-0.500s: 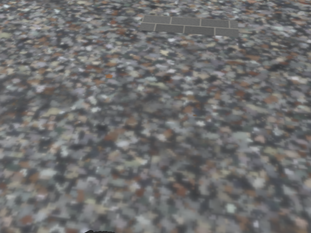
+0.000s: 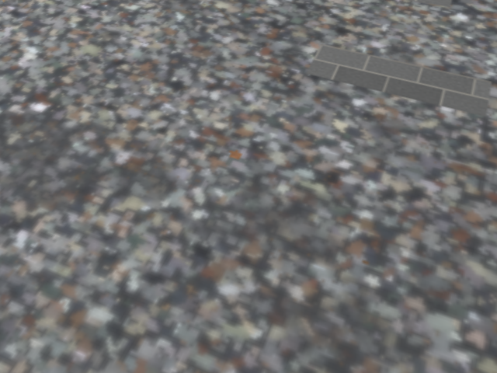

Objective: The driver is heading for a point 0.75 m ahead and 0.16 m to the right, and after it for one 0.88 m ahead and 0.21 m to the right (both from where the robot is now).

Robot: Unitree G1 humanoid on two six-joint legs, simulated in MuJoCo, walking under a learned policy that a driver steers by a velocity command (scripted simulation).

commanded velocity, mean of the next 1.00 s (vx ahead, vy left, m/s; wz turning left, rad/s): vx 0.75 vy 0.00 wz -0.20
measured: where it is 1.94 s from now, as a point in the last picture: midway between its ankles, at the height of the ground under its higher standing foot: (402, 174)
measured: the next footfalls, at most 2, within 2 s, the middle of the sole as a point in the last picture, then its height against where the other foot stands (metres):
right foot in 0.08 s outside the picture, level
left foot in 0.54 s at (334, 350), level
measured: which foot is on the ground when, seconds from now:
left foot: down 0.00-0.08, up 0.10-0.52, down 0.54-0.92, up 0.94-1.00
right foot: up 0.00-0.06, down 0.08-0.56, up 0.58-0.90, down 0.92-1.00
